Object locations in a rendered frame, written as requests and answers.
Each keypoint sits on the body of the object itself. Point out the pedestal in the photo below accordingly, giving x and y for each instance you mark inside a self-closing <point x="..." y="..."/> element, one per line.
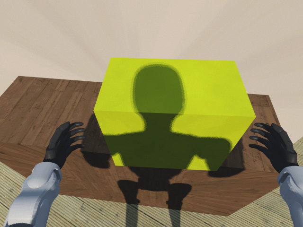
<point x="32" y="108"/>

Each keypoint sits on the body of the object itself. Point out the robot right hand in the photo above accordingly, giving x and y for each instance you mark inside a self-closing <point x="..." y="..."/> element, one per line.
<point x="280" y="148"/>

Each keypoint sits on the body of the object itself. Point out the robot left hand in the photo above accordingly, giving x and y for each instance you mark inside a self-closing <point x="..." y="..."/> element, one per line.
<point x="59" y="147"/>

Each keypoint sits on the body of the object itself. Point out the left robot forearm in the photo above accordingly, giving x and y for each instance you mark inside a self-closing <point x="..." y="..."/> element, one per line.
<point x="31" y="208"/>

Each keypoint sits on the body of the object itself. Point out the right robot forearm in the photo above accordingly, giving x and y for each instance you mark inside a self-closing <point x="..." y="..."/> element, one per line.
<point x="290" y="181"/>

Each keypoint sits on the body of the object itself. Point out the carton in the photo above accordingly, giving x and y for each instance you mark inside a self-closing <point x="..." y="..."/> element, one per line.
<point x="172" y="113"/>

